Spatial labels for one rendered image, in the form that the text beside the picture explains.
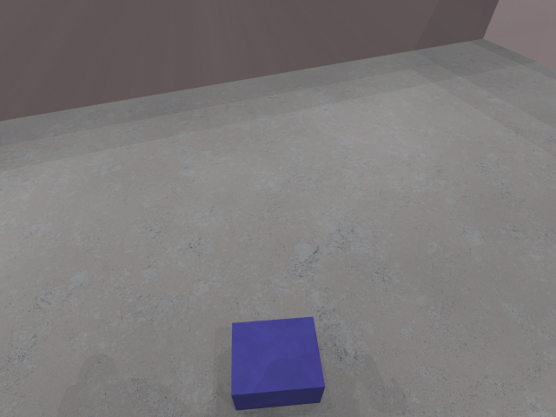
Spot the carton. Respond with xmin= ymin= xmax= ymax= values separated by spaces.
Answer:
xmin=231 ymin=317 xmax=325 ymax=411

